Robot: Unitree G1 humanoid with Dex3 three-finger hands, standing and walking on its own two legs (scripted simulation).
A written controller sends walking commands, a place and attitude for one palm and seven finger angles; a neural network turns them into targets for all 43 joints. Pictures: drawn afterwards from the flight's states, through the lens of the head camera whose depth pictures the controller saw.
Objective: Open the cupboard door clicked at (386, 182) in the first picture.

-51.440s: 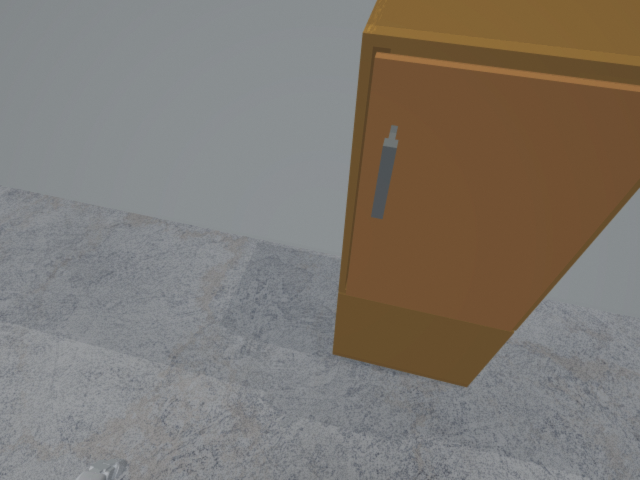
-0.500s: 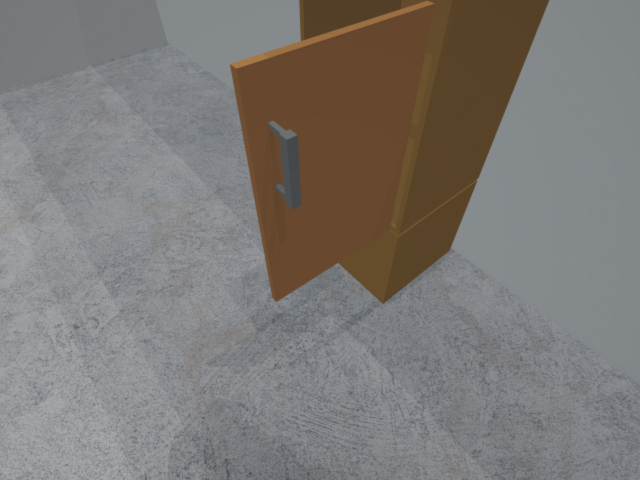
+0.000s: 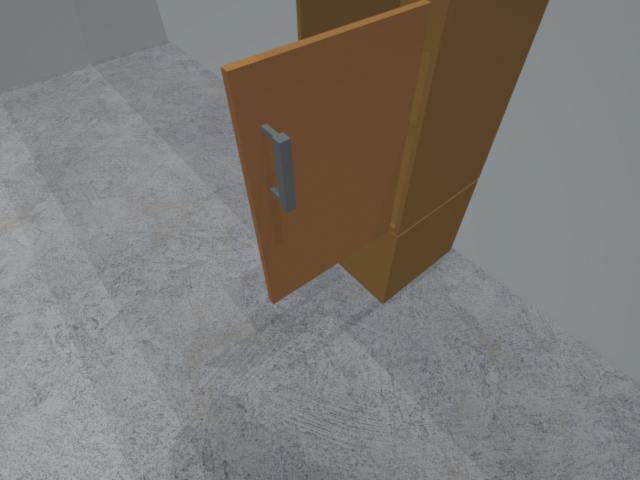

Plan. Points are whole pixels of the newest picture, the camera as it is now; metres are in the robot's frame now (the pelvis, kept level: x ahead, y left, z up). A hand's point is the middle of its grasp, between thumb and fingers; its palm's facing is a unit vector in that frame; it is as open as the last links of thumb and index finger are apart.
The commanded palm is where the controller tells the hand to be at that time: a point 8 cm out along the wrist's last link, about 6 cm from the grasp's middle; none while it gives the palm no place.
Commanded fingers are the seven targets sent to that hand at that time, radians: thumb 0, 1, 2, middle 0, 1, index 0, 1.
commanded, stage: stand and wait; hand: left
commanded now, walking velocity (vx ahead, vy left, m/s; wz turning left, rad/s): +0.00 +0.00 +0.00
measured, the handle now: (278, 169) +0.56 +0.10 +0.06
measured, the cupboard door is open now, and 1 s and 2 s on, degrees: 88 88 88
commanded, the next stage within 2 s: none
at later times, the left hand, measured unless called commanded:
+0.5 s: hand out of the picture +0.03 +0.18 -0.17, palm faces +0.03 -0.97 -0.24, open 7.4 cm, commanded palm none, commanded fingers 0.00 0.90 0.90 -0.20 -0.30 -0.20 -0.30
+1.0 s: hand out of the picture +0.03 +0.18 -0.17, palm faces +0.03 -0.97 -0.25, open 7.4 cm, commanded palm none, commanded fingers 0.00 0.90 0.90 -0.20 -0.30 -0.20 -0.30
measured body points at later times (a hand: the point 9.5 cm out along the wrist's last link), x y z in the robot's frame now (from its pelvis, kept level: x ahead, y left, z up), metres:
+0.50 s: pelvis +0.01 -0.01 +0.00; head +0.02 -0.02 +0.45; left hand +0.03 +0.23 -0.15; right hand +0.02 -0.25 -0.16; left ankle +0.01 +0.13 -0.74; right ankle -0.01 -0.08 -0.74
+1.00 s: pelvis +0.01 -0.01 +0.00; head +0.03 -0.02 +0.45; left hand +0.03 +0.23 -0.15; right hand +0.02 -0.25 -0.16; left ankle +0.01 +0.13 -0.74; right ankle -0.01 -0.08 -0.74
